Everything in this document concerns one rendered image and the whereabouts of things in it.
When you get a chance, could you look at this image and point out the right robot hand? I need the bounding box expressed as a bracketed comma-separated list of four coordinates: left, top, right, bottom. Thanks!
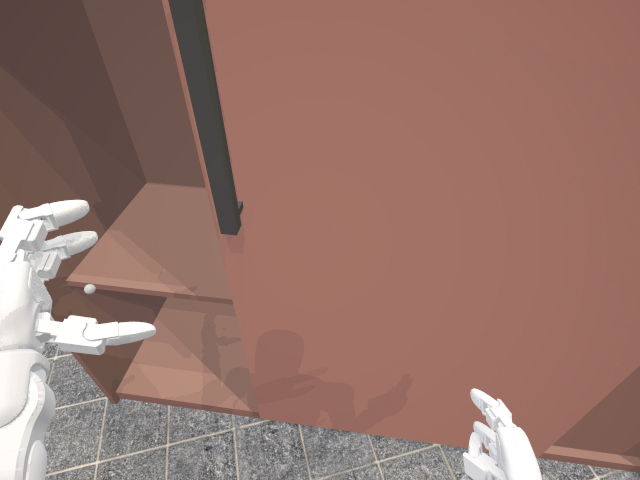
[463, 388, 542, 480]

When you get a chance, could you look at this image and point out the handle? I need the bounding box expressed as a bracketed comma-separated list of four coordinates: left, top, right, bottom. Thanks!
[168, 0, 244, 235]

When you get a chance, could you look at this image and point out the wardrobe door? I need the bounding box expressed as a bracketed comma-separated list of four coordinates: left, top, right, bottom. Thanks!
[553, 366, 640, 457]
[162, 0, 640, 458]

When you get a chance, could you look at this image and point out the left robot hand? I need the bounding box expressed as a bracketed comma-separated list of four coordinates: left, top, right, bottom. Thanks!
[0, 200, 156, 355]

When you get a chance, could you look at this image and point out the robot left forearm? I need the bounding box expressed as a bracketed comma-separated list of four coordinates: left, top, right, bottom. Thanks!
[0, 349, 56, 480]

